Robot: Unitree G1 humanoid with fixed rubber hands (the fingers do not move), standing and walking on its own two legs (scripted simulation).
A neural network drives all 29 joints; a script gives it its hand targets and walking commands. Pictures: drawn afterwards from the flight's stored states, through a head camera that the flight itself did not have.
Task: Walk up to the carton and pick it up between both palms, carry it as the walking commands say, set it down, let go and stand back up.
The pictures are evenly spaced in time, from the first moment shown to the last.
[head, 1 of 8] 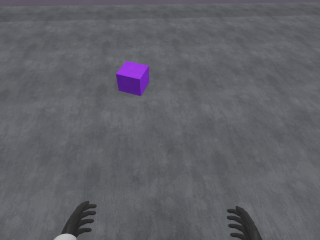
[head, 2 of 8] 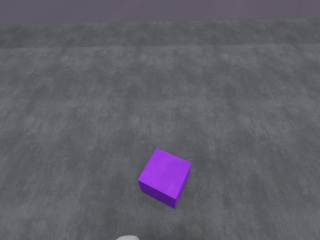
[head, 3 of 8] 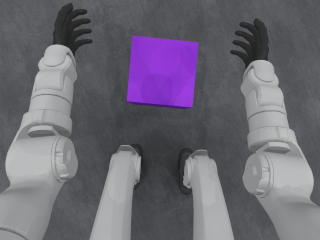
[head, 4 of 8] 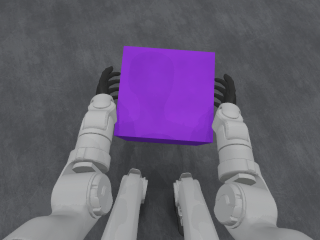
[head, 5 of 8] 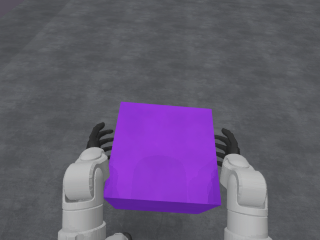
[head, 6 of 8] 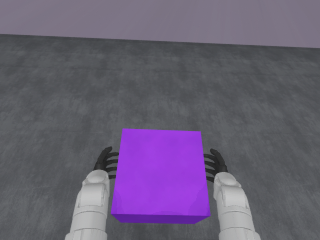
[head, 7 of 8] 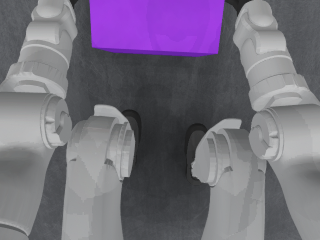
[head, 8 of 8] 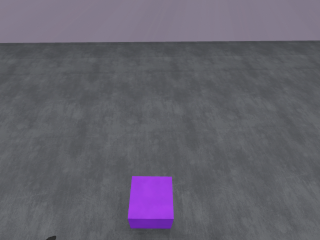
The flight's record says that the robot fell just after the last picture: no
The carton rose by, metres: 0.69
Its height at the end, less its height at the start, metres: +0.00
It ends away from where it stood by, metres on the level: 2.27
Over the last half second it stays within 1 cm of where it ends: yes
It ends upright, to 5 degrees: yes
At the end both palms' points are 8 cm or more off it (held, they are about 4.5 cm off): yes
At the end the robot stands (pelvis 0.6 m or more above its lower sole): yes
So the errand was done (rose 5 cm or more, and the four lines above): yes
